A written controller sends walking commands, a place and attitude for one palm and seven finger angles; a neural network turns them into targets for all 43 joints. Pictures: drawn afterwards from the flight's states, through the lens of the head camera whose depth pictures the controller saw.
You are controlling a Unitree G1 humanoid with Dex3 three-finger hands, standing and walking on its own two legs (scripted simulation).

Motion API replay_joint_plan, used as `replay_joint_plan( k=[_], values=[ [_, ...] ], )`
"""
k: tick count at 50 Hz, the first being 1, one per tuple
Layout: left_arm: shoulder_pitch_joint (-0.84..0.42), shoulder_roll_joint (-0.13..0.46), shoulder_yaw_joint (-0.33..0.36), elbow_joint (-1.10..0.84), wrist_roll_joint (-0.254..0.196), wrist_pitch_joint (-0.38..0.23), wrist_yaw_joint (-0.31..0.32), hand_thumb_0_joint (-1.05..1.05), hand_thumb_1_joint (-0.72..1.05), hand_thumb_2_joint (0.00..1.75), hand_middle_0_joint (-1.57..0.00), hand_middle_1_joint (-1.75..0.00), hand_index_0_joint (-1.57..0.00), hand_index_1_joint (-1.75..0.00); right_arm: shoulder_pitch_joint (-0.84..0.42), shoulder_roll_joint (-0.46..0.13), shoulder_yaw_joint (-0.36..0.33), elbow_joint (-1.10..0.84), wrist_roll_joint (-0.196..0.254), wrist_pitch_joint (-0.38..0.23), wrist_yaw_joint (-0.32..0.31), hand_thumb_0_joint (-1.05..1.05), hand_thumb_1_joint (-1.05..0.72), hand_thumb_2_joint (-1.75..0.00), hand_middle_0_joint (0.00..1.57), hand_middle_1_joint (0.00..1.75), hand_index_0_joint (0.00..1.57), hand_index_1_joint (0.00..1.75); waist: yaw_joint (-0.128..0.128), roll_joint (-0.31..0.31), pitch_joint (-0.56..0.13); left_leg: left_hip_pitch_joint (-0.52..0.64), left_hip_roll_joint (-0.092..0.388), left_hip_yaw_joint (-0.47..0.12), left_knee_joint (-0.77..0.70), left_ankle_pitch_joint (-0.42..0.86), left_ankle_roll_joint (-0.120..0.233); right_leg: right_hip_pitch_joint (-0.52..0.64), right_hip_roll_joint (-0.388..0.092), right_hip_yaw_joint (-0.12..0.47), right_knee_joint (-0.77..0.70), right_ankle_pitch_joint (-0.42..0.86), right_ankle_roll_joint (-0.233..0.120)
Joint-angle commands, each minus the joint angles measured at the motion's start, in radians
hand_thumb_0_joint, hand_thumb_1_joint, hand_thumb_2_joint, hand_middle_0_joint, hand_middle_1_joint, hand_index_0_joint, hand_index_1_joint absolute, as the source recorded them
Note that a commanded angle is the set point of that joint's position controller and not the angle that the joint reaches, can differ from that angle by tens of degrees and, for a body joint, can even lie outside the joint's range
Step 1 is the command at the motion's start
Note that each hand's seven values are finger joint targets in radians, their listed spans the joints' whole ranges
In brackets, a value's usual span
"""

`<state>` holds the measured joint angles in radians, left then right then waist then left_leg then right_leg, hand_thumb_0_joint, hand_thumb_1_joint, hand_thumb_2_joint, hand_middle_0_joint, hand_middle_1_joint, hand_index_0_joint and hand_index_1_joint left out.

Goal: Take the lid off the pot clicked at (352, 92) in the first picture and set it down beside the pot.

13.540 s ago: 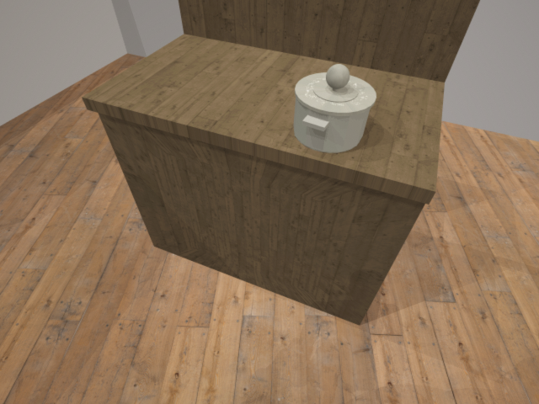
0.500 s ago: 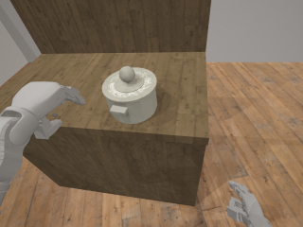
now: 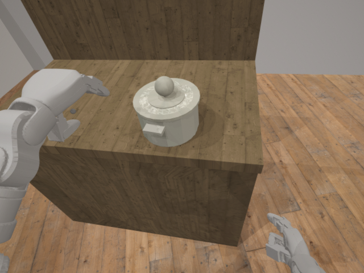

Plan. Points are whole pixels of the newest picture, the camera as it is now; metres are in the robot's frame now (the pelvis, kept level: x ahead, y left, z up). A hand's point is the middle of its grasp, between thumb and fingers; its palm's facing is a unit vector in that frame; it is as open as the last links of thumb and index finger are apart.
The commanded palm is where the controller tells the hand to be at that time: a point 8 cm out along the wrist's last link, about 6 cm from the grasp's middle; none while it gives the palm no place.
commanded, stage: reach forward and open the fingers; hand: left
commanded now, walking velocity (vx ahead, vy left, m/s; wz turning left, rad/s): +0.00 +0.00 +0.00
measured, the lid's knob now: (164, 86) +0.53 +0.12 +0.15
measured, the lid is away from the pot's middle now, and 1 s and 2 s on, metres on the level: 0.00 0.00 0.00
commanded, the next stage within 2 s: move the open hand above the knob in 0.22 s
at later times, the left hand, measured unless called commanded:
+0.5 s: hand (82, 106) +0.34 +0.23 +0.23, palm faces +0.00 +0.02 -1.00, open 9.8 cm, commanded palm +0.31 +0.22 +0.30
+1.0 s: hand (111, 90) +0.39 +0.19 +0.23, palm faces -0.10 +0.01 -0.99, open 9.8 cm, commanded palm +0.36 +0.19 +0.30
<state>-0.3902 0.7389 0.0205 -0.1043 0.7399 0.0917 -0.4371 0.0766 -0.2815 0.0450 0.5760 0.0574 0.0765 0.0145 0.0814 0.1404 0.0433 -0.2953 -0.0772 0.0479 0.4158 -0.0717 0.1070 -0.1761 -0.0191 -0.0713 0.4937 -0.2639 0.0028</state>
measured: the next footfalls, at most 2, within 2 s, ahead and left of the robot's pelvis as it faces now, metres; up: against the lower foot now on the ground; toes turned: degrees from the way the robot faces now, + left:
none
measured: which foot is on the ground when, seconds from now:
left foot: down 0.00-1.00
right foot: down 0.00-1.00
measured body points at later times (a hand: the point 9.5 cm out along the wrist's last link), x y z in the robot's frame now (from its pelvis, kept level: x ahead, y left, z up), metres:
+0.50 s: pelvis +0.00 -0.01 +0.00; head +0.01 -0.06 +0.45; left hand +0.33 +0.23 +0.28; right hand +0.23 -0.22 -0.10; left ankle +0.10 +0.04 -0.73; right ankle +0.00 -0.13 -0.73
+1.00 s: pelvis +0.02 -0.04 +0.00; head +0.03 -0.09 +0.45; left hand +0.39 +0.19 +0.28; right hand +0.22 -0.27 -0.11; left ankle +0.10 +0.04 -0.73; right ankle +0.00 -0.13 -0.73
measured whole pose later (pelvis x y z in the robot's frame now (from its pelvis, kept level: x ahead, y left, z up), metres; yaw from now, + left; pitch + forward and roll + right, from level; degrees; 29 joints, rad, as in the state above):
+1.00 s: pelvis +0.02 -0.04 +0.00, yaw +1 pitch -2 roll +0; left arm -0.62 0.71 -0.09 0.15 0.77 0.17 -0.51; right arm 0.10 -0.31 0.04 0.60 0.07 0.12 0.01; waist 0.03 0.13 0.04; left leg -0.30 -0.05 0.02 0.45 -0.12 0.06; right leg -0.17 0.01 -0.09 0.50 -0.30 -0.04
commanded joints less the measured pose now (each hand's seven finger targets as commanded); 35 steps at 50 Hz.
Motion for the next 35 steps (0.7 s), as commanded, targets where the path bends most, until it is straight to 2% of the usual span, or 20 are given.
replay_joint_plan(
  k=[1,3,4,6,8,9,12,14,16,18,19,21,23,24,25,28,29,31,33,35],
  values=[
    [-0.380,0.290,0.197,-0.149,0.000,0.003,0.041,0.00,-0.37,1.69,-0.88,-0.08,-0.88,-0.08,-0.169,-0.098,-0.042,-0.170,0.003,-0.054,-0.007,0.00,-0.90,-0.90,0.20,0.30,0.20,0.30,-0.003,-0.039,-0.294,0.268,0.086,-0.196,-0.105,-0.201,-0.072,-0.124,0.038,0.023,-0.083,-0.057,-0.032],
    [-0.335,0.265,0.197,-0.147,-0.006,0.008,0.045,0.00,-0.37,1.69,-0.88,-0.08,-0.88,-0.08,-0.157,-0.099,-0.042,-0.176,0.005,-0.058,-0.004,0.00,-0.90,-0.90,0.20,0.30,0.20,0.30,-0.010,-0.011,-0.306,0.301,0.083,-0.201,-0.083,-0.145,-0.072,-0.132,0.047,0.026,-0.076,-0.028,-0.039],
    [-0.386,0.278,0.184,-0.167,0.011,0.011,0.034,0.00,-0.37,1.69,-0.88,-0.08,-0.88,-0.08,-0.173,-0.095,-0.038,-0.174,0.003,-0.058,0.000,0.00,-0.90,-0.90,0.20,0.30,0.20,0.30,-0.003,-0.010,-0.327,0.304,0.085,-0.204,-0.096,-0.133,-0.075,-0.120,0.038,0.024,-0.074,-0.014,-0.037],
    [-0.345,0.268,0.184,-0.146,-0.002,0.016,0.036,0.00,-0.37,1.70,-0.89,-0.08,-0.89,-0.08,-0.164,-0.098,-0.043,-0.170,0.002,-0.054,-0.004,0.00,-0.90,-0.90,0.20,0.30,0.20,0.30,-0.004,-0.060,-0.295,0.281,0.086,-0.196,-0.093,-0.156,-0.071,-0.126,0.038,0.022,-0.087,-0.036,-0.032],
    [-0.313,0.249,0.184,-0.147,-0.007,0.018,0.039,0.00,-0.37,1.70,-0.89,-0.08,-0.89,-0.08,-0.156,-0.100,-0.042,-0.174,0.006,-0.056,-0.003,0.00,-0.90,-0.90,0.20,0.30,0.20,0.30,-0.016,-0.035,-0.297,0.299,0.083,-0.195,-0.077,-0.128,-0.069,-0.134,0.047,0.023,-0.082,-0.021,-0.036],
    [-0.373,0.264,0.170,-0.157,0.011,0.019,0.029,0.00,-0.37,1.70,-0.89,-0.08,-0.89,-0.08,-0.174,-0.096,-0.036,-0.169,0.005,-0.055,0.001,0.00,-0.90,-0.90,0.20,0.30,0.20,0.30,-0.008,-0.034,-0.301,0.289,0.085,-0.200,-0.095,-0.142,-0.074,-0.128,0.039,0.020,-0.079,-0.020,-0.035],
    [-0.376,0.257,0.161,-0.142,0.003,0.018,0.038,0.00,-0.37,1.71,-0.89,-0.08,-0.89,-0.08,-0.168,-0.098,-0.038,-0.165,0.006,-0.053,-0.008,0.00,-0.90,-0.90,0.20,0.30,0.20,0.30,-0.010,-0.040,-0.266,0.265,0.083,-0.198,-0.104,-0.203,-0.072,-0.139,0.038,0.021,-0.086,-0.057,-0.032],
    [-0.387,0.287,0.181,-0.162,0.015,0.020,0.031,0.00,-0.37,1.71,-0.89,-0.08,-0.89,-0.08,-0.175,-0.096,-0.034,-0.171,0.004,-0.059,-0.006,0.00,-0.90,-0.90,0.20,0.30,0.20,0.30,-0.005,-0.021,-0.314,0.281,0.075,-0.189,-0.089,-0.149,-0.070,-0.113,0.039,0.024,-0.083,-0.025,-0.038],
    [-0.371,0.297,0.196,-0.170,0.004,0.017,0.034,0.00,-0.37,1.71,-0.89,-0.08,-0.89,-0.08,-0.170,-0.097,-0.038,-0.169,0.002,-0.056,-0.010,0.00,-0.90,-0.90,0.20,0.30,0.20,0.30,-0.003,-0.050,-0.307,0.274,0.077,-0.183,-0.085,-0.143,-0.067,-0.107,0.038,0.023,-0.090,-0.031,-0.034],
    [-0.387,0.266,0.174,-0.139,0.001,0.022,0.041,0.00,-0.37,1.71,-0.89,-0.08,-0.89,-0.08,-0.160,-0.098,-0.037,-0.167,0.008,-0.060,-0.011,0.00,-0.90,-0.90,0.20,0.30,0.20,0.30,-0.025,-0.027,-0.298,0.283,0.070,-0.176,-0.063,-0.133,-0.064,-0.121,0.045,0.022,-0.090,-0.025,-0.038],
    [-0.436,0.284,0.169,-0.121,0.021,0.027,0.034,0.00,-0.37,1.71,-0.89,-0.08,-0.89,-0.08,-0.167,-0.097,-0.033,-0.156,0.004,-0.060,-0.009,0.00,-0.90,-0.90,0.20,0.30,0.20,0.30,-0.016,-0.040,-0.312,0.274,0.070,-0.176,-0.076,-0.120,-0.068,-0.108,0.039,0.018,-0.090,-0.012,-0.038],
    [-0.448,0.257,0.138,-0.077,0.011,0.030,0.036,0.00,-0.37,1.71,-0.89,-0.08,-0.89,-0.08,-0.163,-0.100,-0.036,-0.149,0.007,-0.056,-0.016,0.00,-0.90,-0.90,0.20,0.30,0.20,0.30,-0.026,-0.070,-0.262,0.251,0.068,-0.168,-0.076,-0.164,-0.064,-0.129,0.038,0.018,-0.103,-0.043,-0.032],
    [-0.449,0.208,0.105,-0.077,0.006,0.030,0.037,0.00,-0.37,1.71,-0.89,-0.08,-0.89,-0.08,-0.153,-0.097,-0.037,-0.157,0.013,-0.062,-0.013,0.00,-0.90,-0.90,0.20,0.30,0.20,0.30,-0.041,-0.026,-0.270,0.277,0.062,-0.168,-0.057,-0.151,-0.061,-0.140,0.046,0.020,-0.098,-0.032,-0.039],
    [-0.512,0.210,0.075,-0.067,0.027,0.035,0.028,0.00,-0.37,1.71,-0.89,-0.08,-0.89,-0.08,-0.169,-0.094,-0.031,-0.151,0.011,-0.063,-0.011,0.00,-0.90,-0.90,0.20,0.30,0.20,0.30,-0.034,-0.035,-0.294,0.268,0.057,-0.165,-0.070,-0.152,-0.064,-0.124,0.037,0.021,-0.097,-0.024,-0.038],
    [-0.495,0.231,0.100,-0.042,0.025,0.036,0.029,0.00,-0.37,1.71,-0.89,-0.08,-0.89,-0.08,-0.159,-0.096,-0.037,-0.145,0.009,-0.061,-0.016,0.00,-0.90,-0.90,0.20,0.30,0.20,0.30,-0.027,-0.071,-0.284,0.260,0.060,-0.160,-0.066,-0.156,-0.061,-0.120,0.035,0.022,-0.101,-0.034,-0.036],
    [-0.508,0.241,0.112,-0.055,0.026,0.037,0.035,0.00,-0.37,1.71,-0.89,-0.08,-0.89,-0.08,-0.154,-0.101,-0.037,-0.151,0.008,-0.059,-0.014,0.00,-0.90,-0.90,0.20,0.30,0.20,0.30,-0.035,-0.024,-0.319,0.278,0.047,-0.150,-0.038,-0.100,-0.055,-0.102,0.040,0.029,-0.101,-0.002,-0.043],
    [-0.575,0.289,0.125,-0.066,0.049,0.040,0.028,0.00,-0.37,1.71,-0.89,-0.08,-0.89,-0.08,-0.168,-0.099,-0.031,-0.149,0.006,-0.059,-0.011,0.00,-0.90,-0.90,0.20,0.30,0.20,0.30,-0.023,-0.039,-0.366,0.277,0.044,-0.144,-0.043,-0.064,-0.058,-0.068,0.031,0.032,-0.096,0.027,-0.043],
    [-0.559,0.284,0.127,0.004,0.044,0.049,0.029,0.00,-0.37,1.71,-0.89,-0.08,-0.89,-0.08,-0.159,-0.102,-0.033,-0.140,0.005,-0.049,-0.015,0.00,-0.90,-0.90,0.20,0.30,0.20,0.30,-0.027,-0.070,-0.324,0.249,0.043,-0.132,-0.036,-0.068,-0.056,-0.079,0.028,0.030,-0.104,0.020,-0.037],
    [-0.550,0.253,0.114,0.044,0.033,0.052,0.027,0.00,-0.37,1.71,-0.89,-0.08,-0.89,-0.08,-0.138,-0.107,-0.037,-0.140,0.010,-0.043,-0.011,0.00,-0.90,-0.90,0.20,0.30,0.20,0.30,-0.043,-0.057,-0.305,0.245,0.036,-0.126,-0.018,-0.056,-0.053,-0.086,0.035,0.028,-0.106,0.035,-0.040],
    [-0.574,0.225,0.071,0.070,0.047,0.061,0.009,0.00,-0.37,1.71,-0.89,-0.08,-0.89,-0.08,-0.157,-0.100,-0.032,-0.144,0.012,-0.037,-0.009,0.00,-0.90,-0.90,0.20,0.30,0.20,0.30,-0.034,-0.093,-0.295,0.228,0.035,-0.114,-0.024,-0.043,-0.052,-0.080,0.025,0.031,-0.104,0.053,-0.037]
  ],
)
